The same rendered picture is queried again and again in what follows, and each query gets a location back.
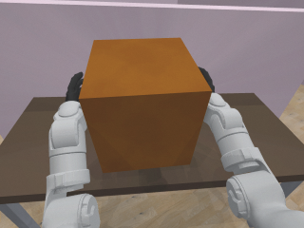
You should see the table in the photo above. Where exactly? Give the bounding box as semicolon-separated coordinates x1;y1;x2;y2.
0;93;304;228

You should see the robot left upper arm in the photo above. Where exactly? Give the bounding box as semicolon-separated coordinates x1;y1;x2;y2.
43;193;101;228

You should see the left robot forearm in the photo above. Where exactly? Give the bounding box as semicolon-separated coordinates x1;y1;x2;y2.
42;101;90;228

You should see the robot left hand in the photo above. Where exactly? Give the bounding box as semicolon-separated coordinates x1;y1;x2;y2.
65;71;84;103

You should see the carton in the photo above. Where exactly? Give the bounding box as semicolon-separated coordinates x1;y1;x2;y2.
78;37;212;173

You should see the robot right hand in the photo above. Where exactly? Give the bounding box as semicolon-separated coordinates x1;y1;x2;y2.
199;67;215;93

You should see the right robot forearm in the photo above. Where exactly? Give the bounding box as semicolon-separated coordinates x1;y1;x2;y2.
203;92;286;205

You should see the robot right upper arm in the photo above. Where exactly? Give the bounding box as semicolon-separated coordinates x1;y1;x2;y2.
226;170;304;228

